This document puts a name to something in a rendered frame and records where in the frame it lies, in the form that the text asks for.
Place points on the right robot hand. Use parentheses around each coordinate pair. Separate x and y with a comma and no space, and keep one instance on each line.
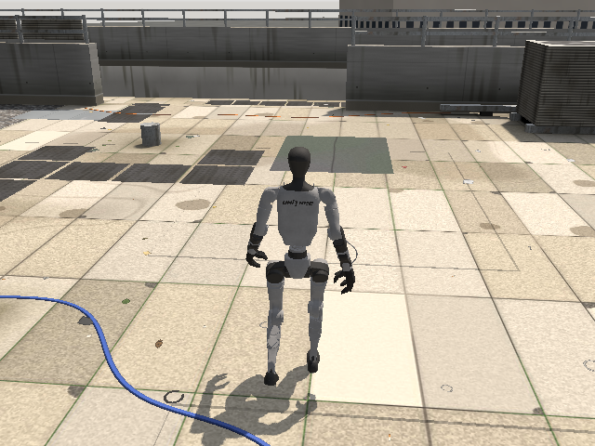
(350,279)

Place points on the right robot thigh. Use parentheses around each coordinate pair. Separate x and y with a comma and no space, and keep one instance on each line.
(319,277)

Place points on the left robot hand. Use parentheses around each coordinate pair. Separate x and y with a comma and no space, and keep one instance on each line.
(252,262)

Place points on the robot left upper arm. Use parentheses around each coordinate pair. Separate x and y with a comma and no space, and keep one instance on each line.
(268,196)

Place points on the robot right upper arm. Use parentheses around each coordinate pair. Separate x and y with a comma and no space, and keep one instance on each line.
(331,211)

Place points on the right robot foot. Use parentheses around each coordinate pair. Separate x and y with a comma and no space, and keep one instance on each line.
(312,364)

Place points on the left robot forearm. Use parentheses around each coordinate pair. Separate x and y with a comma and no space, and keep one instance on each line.
(254,242)

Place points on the right robot forearm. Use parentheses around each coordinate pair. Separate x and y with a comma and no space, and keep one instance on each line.
(343,252)

